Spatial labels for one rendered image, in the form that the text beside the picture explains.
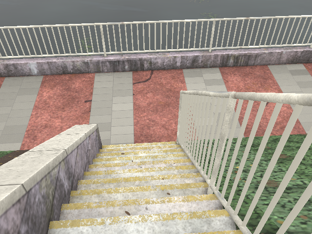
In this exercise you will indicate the stairs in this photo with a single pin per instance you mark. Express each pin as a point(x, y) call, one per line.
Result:
point(143, 188)

